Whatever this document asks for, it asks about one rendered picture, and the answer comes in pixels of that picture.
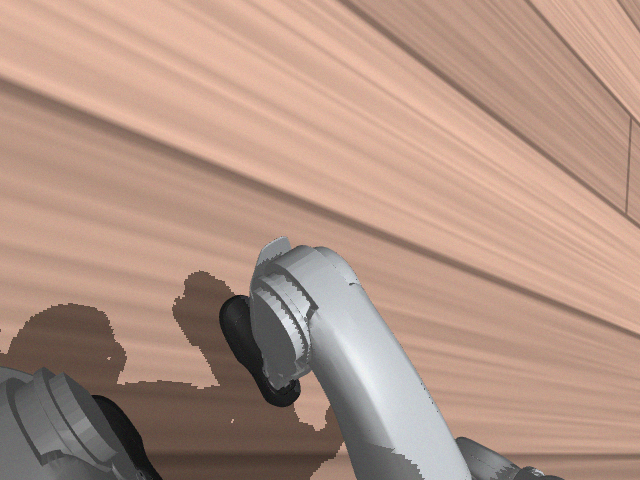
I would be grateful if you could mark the left robot foot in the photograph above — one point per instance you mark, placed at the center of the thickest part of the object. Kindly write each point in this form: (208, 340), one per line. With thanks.
(128, 436)

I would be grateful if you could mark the right robot foot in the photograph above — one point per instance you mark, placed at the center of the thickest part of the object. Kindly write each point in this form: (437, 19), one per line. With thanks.
(234, 318)

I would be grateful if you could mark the right robot hand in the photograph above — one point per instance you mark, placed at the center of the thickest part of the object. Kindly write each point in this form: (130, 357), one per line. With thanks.
(484, 463)

